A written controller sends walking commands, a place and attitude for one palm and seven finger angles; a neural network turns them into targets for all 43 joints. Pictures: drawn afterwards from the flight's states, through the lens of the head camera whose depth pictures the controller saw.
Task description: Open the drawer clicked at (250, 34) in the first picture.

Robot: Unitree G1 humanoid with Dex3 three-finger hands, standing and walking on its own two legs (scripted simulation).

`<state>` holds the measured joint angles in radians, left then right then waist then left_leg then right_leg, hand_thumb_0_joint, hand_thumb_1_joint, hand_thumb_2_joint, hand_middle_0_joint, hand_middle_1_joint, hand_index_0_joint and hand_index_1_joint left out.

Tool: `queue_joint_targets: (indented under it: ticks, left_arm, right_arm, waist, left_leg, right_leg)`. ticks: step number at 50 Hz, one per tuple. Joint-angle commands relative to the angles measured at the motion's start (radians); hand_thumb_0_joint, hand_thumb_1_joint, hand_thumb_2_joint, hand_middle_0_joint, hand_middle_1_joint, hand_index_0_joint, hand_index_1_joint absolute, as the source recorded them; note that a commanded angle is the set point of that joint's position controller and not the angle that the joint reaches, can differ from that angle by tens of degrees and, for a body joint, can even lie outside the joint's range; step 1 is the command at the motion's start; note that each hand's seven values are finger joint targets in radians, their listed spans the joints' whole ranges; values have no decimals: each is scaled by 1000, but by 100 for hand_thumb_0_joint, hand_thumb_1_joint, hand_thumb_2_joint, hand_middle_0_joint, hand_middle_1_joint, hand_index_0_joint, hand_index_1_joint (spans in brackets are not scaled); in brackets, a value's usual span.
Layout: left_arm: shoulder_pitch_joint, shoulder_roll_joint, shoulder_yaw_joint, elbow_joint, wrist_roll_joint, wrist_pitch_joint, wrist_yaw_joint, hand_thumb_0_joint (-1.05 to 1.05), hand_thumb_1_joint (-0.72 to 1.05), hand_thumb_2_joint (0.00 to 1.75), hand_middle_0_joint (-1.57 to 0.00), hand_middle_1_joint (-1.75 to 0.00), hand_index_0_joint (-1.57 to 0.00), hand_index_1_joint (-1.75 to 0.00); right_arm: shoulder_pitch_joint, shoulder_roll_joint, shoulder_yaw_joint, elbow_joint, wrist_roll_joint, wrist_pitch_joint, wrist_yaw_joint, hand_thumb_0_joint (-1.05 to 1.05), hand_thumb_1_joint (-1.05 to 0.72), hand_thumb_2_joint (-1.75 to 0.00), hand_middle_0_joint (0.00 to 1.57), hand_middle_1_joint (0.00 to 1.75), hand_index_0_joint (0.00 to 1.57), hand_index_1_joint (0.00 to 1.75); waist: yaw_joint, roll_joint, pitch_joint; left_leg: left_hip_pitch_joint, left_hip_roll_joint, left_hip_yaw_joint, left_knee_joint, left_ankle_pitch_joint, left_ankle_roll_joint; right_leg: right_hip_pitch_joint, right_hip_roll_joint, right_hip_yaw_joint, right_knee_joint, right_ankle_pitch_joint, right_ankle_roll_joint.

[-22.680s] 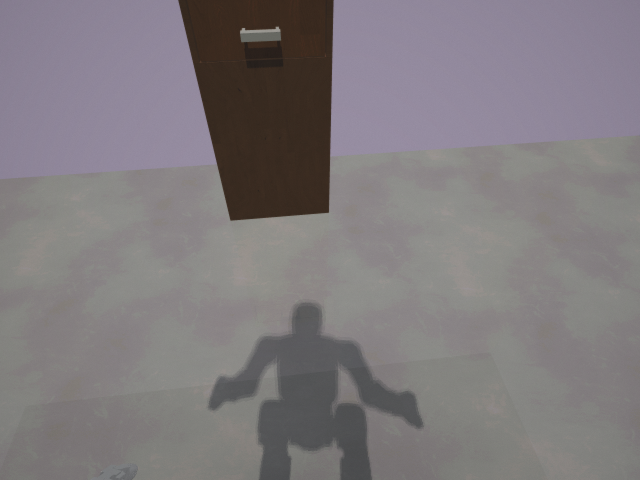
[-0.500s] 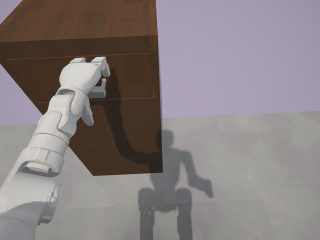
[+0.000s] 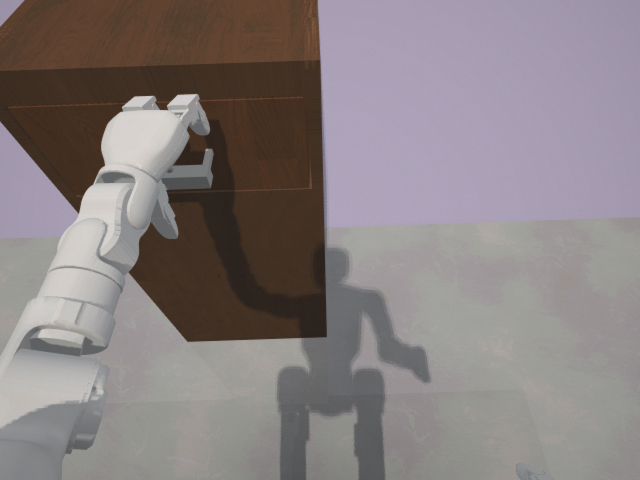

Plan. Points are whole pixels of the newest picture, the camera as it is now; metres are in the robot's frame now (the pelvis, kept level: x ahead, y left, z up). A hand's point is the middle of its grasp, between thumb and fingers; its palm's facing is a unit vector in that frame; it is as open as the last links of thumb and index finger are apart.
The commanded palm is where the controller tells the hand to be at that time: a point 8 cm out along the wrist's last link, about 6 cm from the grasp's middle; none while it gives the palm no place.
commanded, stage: re-aim the fingers above the handle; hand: left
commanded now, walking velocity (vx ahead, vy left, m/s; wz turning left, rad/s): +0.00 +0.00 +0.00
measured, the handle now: (172, 167) +0.54 +0.24 +0.05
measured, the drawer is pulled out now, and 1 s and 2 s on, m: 0.00 0.00 0.00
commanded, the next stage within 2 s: lower the fingers behind the handle in 0.58 s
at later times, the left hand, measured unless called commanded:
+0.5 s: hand (167, 157) +0.47 +0.20 +0.14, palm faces +0.16 -0.04 -0.99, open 13.8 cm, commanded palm +0.44 +0.25 +0.18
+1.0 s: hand (166, 171) +0.47 +0.21 +0.11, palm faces +0.13 -0.04 -0.99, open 13.8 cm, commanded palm +0.44 +0.23 +0.15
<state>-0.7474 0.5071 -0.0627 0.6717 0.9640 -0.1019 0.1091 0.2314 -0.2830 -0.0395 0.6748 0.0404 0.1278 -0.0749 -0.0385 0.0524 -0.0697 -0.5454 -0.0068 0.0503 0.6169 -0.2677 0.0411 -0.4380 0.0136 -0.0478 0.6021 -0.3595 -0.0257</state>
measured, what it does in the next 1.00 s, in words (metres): stands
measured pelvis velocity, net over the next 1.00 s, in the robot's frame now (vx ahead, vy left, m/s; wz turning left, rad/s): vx -0.01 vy -0.01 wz -0.01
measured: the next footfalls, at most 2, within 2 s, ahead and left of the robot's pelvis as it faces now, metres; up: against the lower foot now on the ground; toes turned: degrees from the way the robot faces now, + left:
none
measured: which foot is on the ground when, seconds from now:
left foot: down 0.00-1.00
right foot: down 0.00-1.00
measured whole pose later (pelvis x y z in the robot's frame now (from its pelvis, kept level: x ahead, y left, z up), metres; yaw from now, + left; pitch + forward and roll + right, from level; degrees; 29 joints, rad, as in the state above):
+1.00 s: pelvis -0.01 -0.01 +0.00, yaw -1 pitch +13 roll +0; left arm -0.78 0.50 -0.04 0.76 1.01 -0.02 0.21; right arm 0.24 -0.28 -0.04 0.68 0.03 0.11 -0.06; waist -0.04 0.06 -0.08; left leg -0.61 0.00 0.06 0.64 -0.27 0.03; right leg -0.51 0.02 -0.04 0.64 -0.36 -0.03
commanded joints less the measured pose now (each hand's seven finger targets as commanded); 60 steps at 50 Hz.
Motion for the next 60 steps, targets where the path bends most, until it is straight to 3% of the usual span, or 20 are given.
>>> queue_joint_targets:
  ticks: [1, 3, 6, 11, 13, 17, 19, 24, 28, 31, 33, 34, 39, 41, 48, 52, 55, 56, 58, 60]
  left_arm:
    - [-401, 387, 189, 12, 43, 200, 120, 0, -50, 30, -30, -120, -30, -120]
    - [-333, 350, 130, 83, 53, 268, 60, 0, -50, 30, -30, -120, -30, -120]
    - [-327, 151, -57, 14, 5, 294, -94, 0, -50, 30, -30, -120, -30, -120]
    - [-515, 59, -166, -316, -78, 95, -239, 0, -50, 30, -30, -120, -30, -120]
    - [-542, 204, -23, -359, -65, 11, -203, 0, -50, 30, -30, -120, -30, -120]
    - [-577, 344, 160, -345, -49, -71, -40, 0, -50, 30, -30, -120, -30, -120]
    - [-526, 417, 258, -242, -24, -21, 61, 0, -50, 30, -30, -120, -30, -120]
    - [-458, 360, 137, 33, 46, 231, 150, 0, -50, 30, -30, -120, -30, -120]
    - [-398, 313, 40, 227, 41, 343, -11, 0, -50, 30, -30, -120, -30, -120]
    - [-439, 98, -150, 38, -22, 261, -196, 0, -50, 30, -30, -120, -30, -120]
    - [-479, 85, -149, -123, -55, 159, -244, 0, -50, 30, -30, -120, -30, -120]
    - [-539, 34, -199, -194, -64, 121, -250, 0, -50, 30, -30, -120, -30, -120]
    - [-561, 296, 82, -253, -64, -67, -159, 0, -50, 30, -30, -120, -30, -120]
    - [-529, 439, 243, -257, -61, -100, -64, 0, -50, 30, -30, -120, -30, -120]
    - [-384, 304, 156, 7, 68, 173, 193, 0, -50, 30, -30, -120, -30, -120]
    - [-327, 220, 38, 137, 63, 316, 79, 0, -50, 30, -30, -120, -30, -120]
    - [-429, 176, -43, 51, 0, 272, -70, 0, -50, 30, -30, -120, -30, -120]
    - [-481, 153, -73, -11, -17, 217, -116, 0, -50, 30, -30, -120, -30, -120]
    - [-500, 233, -7, -72, -18, 109, -150, 0, -50, 30, -30, -120, -30, -120]
    - [-464, 202, -25, -79, 3, 48, -142, 0, -50, 30, -30, -120, -30, -120]
  right_arm:
    - [29, -121, -22, -69, -1, -13, 12, 0, -90, -90, 20, 30, 20, 30]
    - [34, -138, -24, -82, 3, 3, 16, 0, -90, -90, 20, 30, 20, 30]
    - [37, -154, -40, -122, 21, 14, 13, 0, -90, -90, 20, 30, 20, 30]
    - [13, -131, -32, -129, 13, -12, -20, 0, -90, -90, 20, 30, 20, 30]
    - [46, -128, -40, -100, 2, -22, -30, 0, -90, -90, 20, 30, 20, 30]
    - [70, -111, -33, -81, -7, -33, -22, 0, -90, -90, 20, 30, 20, 30]
    - [57, -101, -23, -73, -3, -35, -14, 0, -90, -90, 20, 30, 20, 30]
    - [-6, -112, 0, -65, 8, -21, 0, 0, -90, -90, 20, 30, 20, 30]
    - [28, -154, -7, -80, 20, 8, -3, 0, -90, -90, 20, 30, 20, 30]
    - [30, -160, -28, -122, 25, 5, -18, 0, -90, -90, 20, 30, 20, 30]
    - [24, -148, -33, -113, 17, -15, -23, 0, -90, -90, 20, 30, 20, 30]
    - [27, -137, -25, -111, 15, -30, -25, 0, -90, -90, 20, 30, 20, 30]
    - [97, -131, -36, -73, 3, -42, -42, 0, -90, -90, 20, 30, 20, 30]
    - [97, -136, -39, -68, -3, -42, -36, 0, -90, -90, 20, 30, 20, 30]
    - [67, -115, -33, -65, -14, -35, 20, 0, -90, -90, 20, 30, 20, 30]
    - [88, -152, -43, -76, 1, -2, 29, 0, -90, -90, 20, 30, 20, 30]
    - [76, -161, -46, -94, 12, 5, 1, 0, -90, -90, 20, 30, 20, 30]
    - [71, -157, -46, -97, 10, 2, -12, 0, -90, -90, 20, 30, 20, 30]
    - [81, -147, -45, -81, 1, -7, -30, 0, -90, -90, 20, 30, 20, 30]
    - [106, -129, -46, -64, -7, -10, -31, 0, -90, -90, 20, 30, 20, 30]
  waist:
    - [70, -19, -470]
    - [52, -56, -467]
    - [-29, -152, -416]
    - [-90, -48, -313]
    - [-59, 48, -331]
    - [6, 107, -398]
    - [47, 51, -392]
    - [66, -22, -426]
    - [12, -149, -386]
    - [-77, -198, -361]
    - [-78, -83, -350]
    - [-88, -6, -364]
    - [-44, 14, -336]
    - [10, 30, -371]
    - [59, 25, -476]
    - [-4, -126, -485]
    - [-71, -188, -394]
    - [-98, -182, -361]
    - [-78, -63, -344]
    - [-67, 51, -350]
  left_leg:
    - [257, -10, -17, -31, 423, -10]
    - [257, -7, -5, -39, 403, -3]
    - [314, -6, -8, -41, 407, 23]
    - [432, -26, -52, -40, 377, 44]
    - [489, -22, -73, -31, 395, 32]
    - [445, -16, -88, -21, 420, -1]
    - [328, -19, -76, -27, 385, -8]
    - [222, -13, -9, -52, 316, -18]
    - [197, -12, 5, -74, 244, 4]
    - [286, -17, -10, -62, 305, 31]
    - [368, -26, -28, -43, 336, 38]
    - [413, -34, -42, -40, 352, 42]
    - [397, -27, -73, -25, 327, 27]
    - [326, -27, -71, -12, 345, 16]
    - [224, -10, -14, 8, 393, -16]
    - [221, -8, 4, -3, 362, 7]
    - [233, -20, -9, -9, 311, 31]
    - [246, -23, -18, -10, 304, 35]
    - [294, -30, -30, -1, 308, 38]
    - [357, -26, -43, 10, 347, 33]
  right_leg:
    - [177, 35, 20, -39, 450, -19]
    - [197, 31, 25, -55, 477, -5]
    - [173, 24, 26, -102, 523, 12]
    - [51, 24, 40, -131, 426, 12]
    - [-4, 36, 34, -114, 370, -7]
    - [-15, 40, 13, -61, 317, -25]
    - [42, 41, 10, -42, 324, -30]
    - [155, 29, 22, -50, 360, -15]
    - [193, 16, 34, -104, 387, 15]
    - [179, 7, 40, -128, 510, 28]
    - [114, 14, 49, -126, 483, 23]
    - [81, 16, 51, -123, 445, 16]
    - [2, 31, 34, -96, 327, -11]
    - [32, 33, 33, -61, 336, -21]
    - [79, 39, 11, 3, 409, -21]
    - [146, 32, 28, -49, 485, 8]
    - [141, 18, 43, -90, 523, 30]
    - [121, 14, 48, -101, 518, 31]
    - [76, 19, 57, -88, 470, 18]
    - [0, 29, 47, -72, 407, 0]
